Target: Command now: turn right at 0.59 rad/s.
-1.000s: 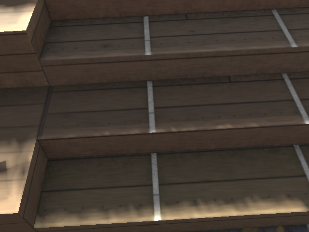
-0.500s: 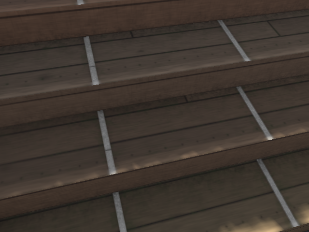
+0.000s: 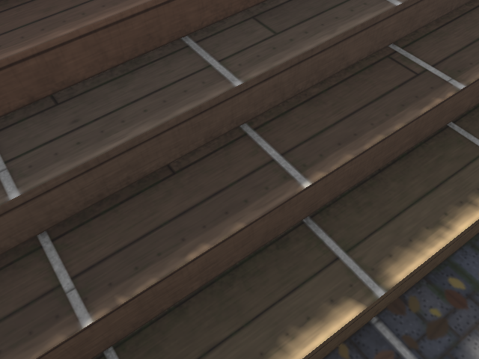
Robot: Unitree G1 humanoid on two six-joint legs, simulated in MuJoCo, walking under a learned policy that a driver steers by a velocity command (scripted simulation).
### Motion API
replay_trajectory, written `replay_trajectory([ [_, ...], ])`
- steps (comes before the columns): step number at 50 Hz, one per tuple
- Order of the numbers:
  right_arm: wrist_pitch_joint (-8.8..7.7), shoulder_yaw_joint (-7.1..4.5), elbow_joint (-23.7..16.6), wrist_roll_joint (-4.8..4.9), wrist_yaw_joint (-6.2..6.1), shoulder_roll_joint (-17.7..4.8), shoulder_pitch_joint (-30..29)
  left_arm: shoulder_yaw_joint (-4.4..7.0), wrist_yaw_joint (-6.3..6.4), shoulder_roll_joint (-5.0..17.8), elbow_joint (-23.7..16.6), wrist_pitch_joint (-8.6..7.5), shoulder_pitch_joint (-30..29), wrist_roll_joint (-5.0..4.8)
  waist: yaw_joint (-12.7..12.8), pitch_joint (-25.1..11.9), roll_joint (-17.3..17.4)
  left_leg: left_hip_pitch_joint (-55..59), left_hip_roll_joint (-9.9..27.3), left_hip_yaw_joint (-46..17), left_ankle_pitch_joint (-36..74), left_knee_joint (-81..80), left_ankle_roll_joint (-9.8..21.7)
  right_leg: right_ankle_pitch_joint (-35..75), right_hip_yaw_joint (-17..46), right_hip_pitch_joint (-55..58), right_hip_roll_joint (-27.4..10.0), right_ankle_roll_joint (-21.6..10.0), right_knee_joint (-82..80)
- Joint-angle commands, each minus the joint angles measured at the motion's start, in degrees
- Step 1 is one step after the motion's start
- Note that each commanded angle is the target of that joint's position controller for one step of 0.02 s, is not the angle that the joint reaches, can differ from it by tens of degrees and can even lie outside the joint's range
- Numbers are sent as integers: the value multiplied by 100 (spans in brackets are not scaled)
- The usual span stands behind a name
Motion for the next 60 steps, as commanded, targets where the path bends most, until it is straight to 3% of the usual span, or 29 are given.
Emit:
replay_trajectory([
  [1, 0, -73, -382, 41, -60, -404, -38, 201, 49, 838, -248, -102, 273, -7, 131, -481, -800, -496, 7, -308, -134, -688, 25, 2451, 1738, 1240, -1578, -993, -666],
  [8, -5, -24, -359, 115, -82, -368, 18, 132, -15, 869, -170, -86, 143, 124, 175, -519, -852, 917, -237, -174, -311, -2225, 228, 1824, 1884, 584, -1397, -885, -748],
  [10, -34, -15, -307, 144, -97, -360, 145, 102, -21, 858, -123, -70, 51, 116, 119, -512, -835, 1325, -295, -141, -161, -2843, 310, 1787, 1991, 511, -1361, -789, -698],
  [12, -110, 25, -175, 121, -122, -267, 453, 52, 0, 809, -47, -48, -51, 32, -87, -480, -688, 2152, -263, -149, 765, -4286, 428, 1306, 1955, 187, -1163, -488, -547],
  [13, -179, 17, -202, 35, -143, -438, 406, -17, 8, 628, -43, -75, 29, 6, -22, -512, -332, 2600, 241, -680, 1047, -4752, 539, 649, 1858, -174, -949, -194, -411],
  [14, -240, 15, -301, -81, -154, -724, 339, -121, -1, 287, -67, -114, 200, 4, 111, -670, 573, 2901, 1427, -1876, 1333, -5199, 822, -529, 1290, -488, -415, 64, 365],
  [15, -241, 8, -347, -57, -102, -852, -166, -44, 27, 526, -22, -72, 101, 18, 171, -186, 1024, 1606, 2041, -2305, 2249, -5204, 1478, -1455, 440, -277, 224, 182, 971],
  [16, -276, 52, -351, -13, -64, -627, -298, 4, 15, 690, 78, -47, 150, 95, 192, -126, 779, 1268, 1973, -2106, 2508, -5199, 1687, -1632, 428, 95, 39, 252, 1692],
  [17, -303, 107, -307, 31, -48, -479, -405, 19, -12, 644, 164, -37, 189, 74, 244, -89, 656, 1262, 1695, -1752, 2566, -5148, 1598, -1516, 435, 114, 56, 282, 1924],
  [20, -293, 109, -111, 45, -90, -549, -295, -22, -35, 448, 385, -18, 357, 91, 242, -55, 625, 1898, 1102, -1076, 3179, -4754, 1292, -1345, 252, -83, -15, 461, 1630],
  [22, -275, 108, 54, 39, -78, -572, -54, -97, 9, 287, 471, -44, 211, 42, 56, -187, 631, 2369, 1016, -1022, 3491, -4491, 1234, -1227, 50, 24, -103, 533, 742],
  [24, -237, 68, 186, 56, -64, -687, 4, -129, 74, 254, 606, -71, 244, -15, 97, -266, 592, 2445, 906, -1004, 3510, -4271, 1045, -272, -126, 527, -95, 527, -535],
  [25, -238, 59, 236, 57, -53, -679, 53, -127, 102, 328, 672, -92, 240, 4, 89, -290, 517, 2259, 858, -1041, 3270, -4255, 841, 415, 41, 936, -211, 501, -1029],
  [27, -289, 53, 232, 65, 17, -585, 215, -73, 142, 756, 732, -176, 239, 114, -131, -417, 15, 1730, 577, -904, 2192, -4250, 506, 1590, 770, 1510, -957, 382, -708],
  [28, -274, 105, 352, 127, 24, -334, 238, -103, 100, 661, 861, -181, 54, -2, -198, -220, -502, 2049, 309, -657, 1496, -4655, 408, 1159, 739, 816, -919, 219, -678],
  [29, -250, 94, 446, 93, 1, -438, 54, -159, 65, 443, 877, -216, 20, -2, -29, -40, -357, 2253, 302, -632, 1451, -4558, 342, 716, 774, 538, -854, 218, -860],
  [33, -226, 82, 661, 60, 34, -419, 41, -199, 103, 516, 1190, -279, 149, 25, -28, 14, -458, 2301, 395, -650, 1577, -4510, 375, 412, 763, 465, -796, 213, -1118],
  [44, -271, 174, 1319, 61, 32, -271, 397, -253, 96, 442, 1578, -276, 215, 3, 11, 182, -248, 2061, 365, -616, 1327, -4610, 237, -363, 824, 314, -810, 113, -1372],
  [45, -272, 188, 1368, 49, 39, -260, 467, -249, 93, 458, 1601, -271, 252, 8, 23, 71, -267, 2075, 301, -563, 1006, -4590, 234, -817, 852, 337, -800, 87, -1450],
  [48, -251, 175, 1323, -13, 57, -252, 484, -127, 87, 715, 1610, -186, 364, -3, 76, 241, -625, 1536, -142, -148, -387, -3861, 310, -2760, 1145, 157, -830, -221, -1619],
  [50, -262, 212, 1239, -79, 79, -53, 447, -54, 72, 782, 1626, -155, 528, -2, 145, 549, -941, 1025, -264, 129, -418, -3143, 371, -3517, 1720, 99, -1295, -552, -1909],
  [52, -347, 216, 1194, -109, 113, 9, 556, -19, 48, 736, 1598, -186, 459, -14, 57, 605, -957, 1041, -55, 124, -75, -2683, 464, -3277, 1983, -87, -1634, -755, -2054],
  [53, -402, 212, 1220, -91, 129, 31, 725, -15, 33, 700, 1553, -209, 299, -13, -75, 592, -887, 1268, -26, 149, -56, -2891, 527, -3013, 1809, -195, -1573, -741, -1954],
  [55, -493, 203, 1444, -37, 112, 115, 1439, -18, 10, 583, 1400, -253, -175, -37, -467, 589, -600, 2409, -202, 227, 121, -3979, 686, -2590, 1148, -811, -1090, -564, -1297],
  [56, -542, 154, 1573, -58, 63, -45, 1911, -59, 4, 393, 1285, -303, -378, -7, -624, 553, -122, 2974, 162, -422, -211, -4546, 772, -2229, 745, -1274, -742, -422, -417],
  [57, -575, 20, 1672, -68, 21, -585, 2434, -170, -45, -43, 1097, -373, -496, -51, -698, 386, 1085, 3436, 1312, -2490, -1777, -5678, 1138, -1773, -125, -2067, -16, -142, 1105],
  [58, -543, -86, 1766, -47, 50, -885, 2538, -139, -68, 156, 1009, -424, -494, 138, -615, 707, 1194, 3099, 2107, -3753, -2540, -6189, 1495, -1830, -244, -2546, -59, -134, 2096],
  [59, -547, -39, 1630, -33, 64, -645, 2044, -111, -124, 277, 1039, -471, -387, 218, -262, 922, 599, 2643, 2109, -3630, -2511, -6185, 1577, -1392, 8, -2510, -371, -150, 2686],
  [60, -582, -1, 1482, -8, 87, -468, 1648, -119, -190, 227, 1100, -520, -270, 177, -50, 885, 357, 2448, 1878, -3130, -2051, -6210, 1456, -994, 37, -2399, -517, -123, 2836],
])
